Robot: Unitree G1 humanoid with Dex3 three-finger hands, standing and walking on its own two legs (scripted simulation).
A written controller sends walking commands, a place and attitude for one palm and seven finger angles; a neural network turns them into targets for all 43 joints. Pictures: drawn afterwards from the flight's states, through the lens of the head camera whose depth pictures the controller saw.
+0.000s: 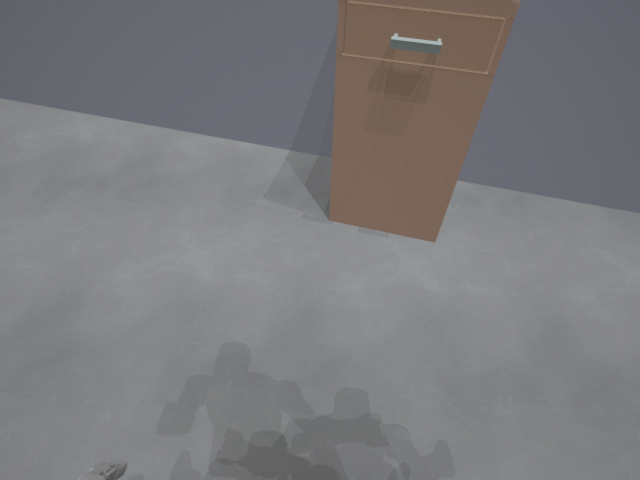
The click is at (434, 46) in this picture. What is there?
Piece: drawer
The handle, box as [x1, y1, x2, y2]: [390, 33, 441, 54]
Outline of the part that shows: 391,37 390,47 439,54 441,39 438,38 437,41 405,38 398,37 396,33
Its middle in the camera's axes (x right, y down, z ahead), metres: +0.27 -0.55 +1.08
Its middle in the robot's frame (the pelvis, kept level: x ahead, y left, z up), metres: +1.19 -0.20 +0.04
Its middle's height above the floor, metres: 0.81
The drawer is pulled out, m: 0.00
